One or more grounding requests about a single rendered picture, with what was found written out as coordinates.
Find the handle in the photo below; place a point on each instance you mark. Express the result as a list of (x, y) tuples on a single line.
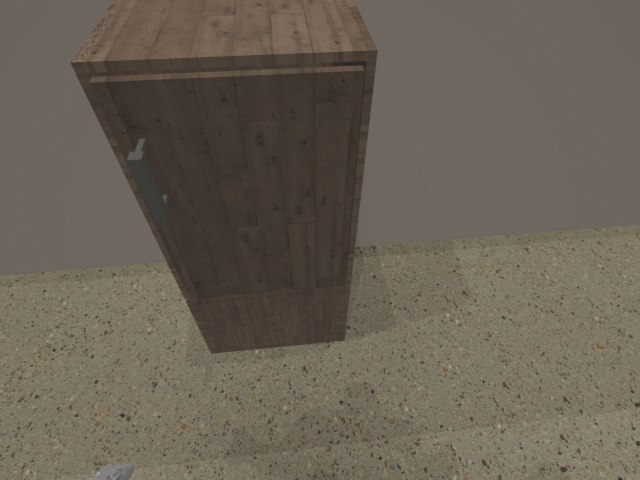
[(156, 202)]

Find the cupboard door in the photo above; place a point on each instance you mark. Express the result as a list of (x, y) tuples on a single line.
[(259, 168)]

